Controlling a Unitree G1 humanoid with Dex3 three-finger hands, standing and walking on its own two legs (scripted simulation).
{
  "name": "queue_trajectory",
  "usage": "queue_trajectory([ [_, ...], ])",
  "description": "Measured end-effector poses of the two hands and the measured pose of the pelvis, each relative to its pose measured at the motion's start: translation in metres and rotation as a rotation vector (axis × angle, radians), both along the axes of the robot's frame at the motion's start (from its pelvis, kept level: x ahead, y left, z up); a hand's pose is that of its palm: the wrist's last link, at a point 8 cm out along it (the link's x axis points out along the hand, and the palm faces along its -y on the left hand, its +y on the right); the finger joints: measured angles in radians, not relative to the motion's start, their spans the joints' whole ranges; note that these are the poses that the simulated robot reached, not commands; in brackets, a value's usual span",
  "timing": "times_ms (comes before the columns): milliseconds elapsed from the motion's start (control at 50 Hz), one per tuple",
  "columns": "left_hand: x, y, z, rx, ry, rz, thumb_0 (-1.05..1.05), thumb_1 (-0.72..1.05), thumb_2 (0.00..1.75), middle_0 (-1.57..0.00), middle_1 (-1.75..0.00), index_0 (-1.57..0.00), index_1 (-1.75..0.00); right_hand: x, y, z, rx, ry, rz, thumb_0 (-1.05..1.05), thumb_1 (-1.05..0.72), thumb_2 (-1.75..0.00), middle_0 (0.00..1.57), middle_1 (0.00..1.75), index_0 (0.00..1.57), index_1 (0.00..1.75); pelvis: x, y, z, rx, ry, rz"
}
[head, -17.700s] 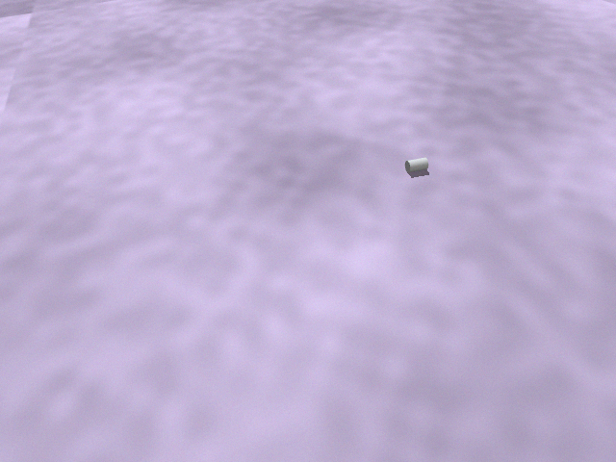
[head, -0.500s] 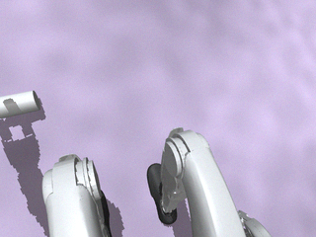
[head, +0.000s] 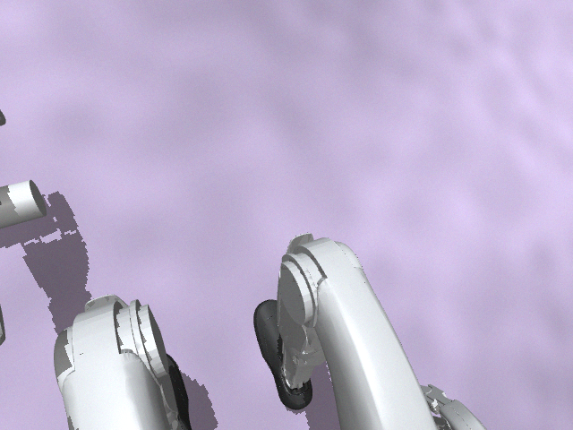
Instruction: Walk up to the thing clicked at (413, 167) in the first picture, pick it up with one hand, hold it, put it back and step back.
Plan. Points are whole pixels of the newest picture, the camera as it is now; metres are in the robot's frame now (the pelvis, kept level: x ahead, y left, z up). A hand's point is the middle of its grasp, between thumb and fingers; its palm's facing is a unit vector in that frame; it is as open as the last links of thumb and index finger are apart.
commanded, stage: approach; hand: left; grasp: from above
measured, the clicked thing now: (2, 207) +0.49 +0.31 -0.30
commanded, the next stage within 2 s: close in in 0.42 s
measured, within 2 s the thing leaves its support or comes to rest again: neither
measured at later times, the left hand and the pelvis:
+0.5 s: hand out of the picture +0.48 +0.31 -0.17, palm faces -0.38 -0.07 -0.92, open 12.3 cm; pelvis +0.00 +0.00 +0.00, yaw +1 degrees
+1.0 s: hand out of the picture +0.47 +0.31 -0.21, palm faces -0.48 -0.09 -0.87, open 13.1 cm; pelvis +0.00 +0.00 -0.01, yaw -1 degrees
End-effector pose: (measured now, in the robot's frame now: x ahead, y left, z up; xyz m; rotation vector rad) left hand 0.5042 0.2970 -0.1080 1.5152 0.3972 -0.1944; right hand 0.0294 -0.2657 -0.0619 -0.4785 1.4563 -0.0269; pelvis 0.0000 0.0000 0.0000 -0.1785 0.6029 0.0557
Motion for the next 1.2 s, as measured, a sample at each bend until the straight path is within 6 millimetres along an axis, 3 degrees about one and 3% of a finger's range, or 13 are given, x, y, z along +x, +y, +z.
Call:
queue_trajectory([
  [100,-0.003,0.004,0.003,0.018,0.037,0.066,0.0,-0.14,0.69,-0.47,-0.6,-0.45,-0.62,-0.011,0.001,-0.002,0.033,0.01,-0.032,0.0,-0.9,-0.89,0.21,0.3,0.2,0.3,0.0,-0.001,0.003,0.008,0.0,-0.002],
  [220,-0.032,0.029,-0.01,0.014,0.155,0.127,0.0,-0.18,0.71,-0.44,-0.63,-0.42,-0.65,-0.013,-0.003,-0.007,0.045,0.032,-0.017,0.0,-0.9,-0.89,0.21,0.3,0.2,0.3,-0.004,-0.003,0.001,0.015,-0.022,0.0],
  [300,-0.042,0.038,-0.017,-0.003,0.165,0.078,0.0,-0.2,0.72,-0.42,-0.67,-0.4,-0.68,-0.008,-0.009,-0.01,0.018,0.058,0.03,0.0,-0.9,-0.89,0.21,0.3,0.2,0.3,-0.006,-0.005,-0.003,0.015,-0.038,0.003],
  [480,-0.023,0.02,-0.005,-0.027,0.013,-0.026,-0.01,-0.22,0.74,-0.39,-0.68,-0.38,-0.69,0.021,-0.011,-0.003,-0.036,0.015,0.055,0.0,-0.9,-0.89,0.21,0.3,0.2,0.3,0.0,-0.001,-0.002,0.002,-0.012,0.008],
  [600,-0.016,0.013,0.001,0.004,0.042,0.014,0.0,-0.22,0.74,-0.39,-0.66,-0.38,-0.67,0.032,-0.004,0.001,-0.002,-0.049,0.054,0.0,-0.9,-0.89,0.21,0.3,0.2,0.3,0.002,0.001,0.006,0.001,0.005,0.009],
  [760,-0.024,0.02,-0.015,-0.01,0.123,0.085,0.0,-0.26,0.76,-0.36,-0.69,-0.34,-0.7,0.013,-0.001,-0.003,0.03,-0.016,0.041,0.0,-0.9,-0.89,0.21,0.3,0.2,0.3,-0.002,-0.001,0.002,0.007,-0.011,0.006],
  [940,-0.029,0.021,-0.041,-0.032,0.13,0.026,0.0,-0.31,0.82,-0.31,-0.75,-0.29,-0.77,-0.018,-0.003,-0.004,0.001,0.102,0.03,0.0,-0.9,-0.9,0.21,0.3,0.2,0.3,-0.003,-0.003,-0.009,-0.002,-0.035,-0.004],
  [1200,-0.017,0.012,-0.068,-0.035,0.06,0.037,0.0,-0.35,0.87,-0.28,-0.75,-0.24,-0.78,-0.012,0.004,0.003,-0.009,0.064,0.097,0.0,-0.89,-0.9,0.21,0.3,0.2,0.3,0.0,0.0,-0.018,-0.025,-0.059,-0.02],
])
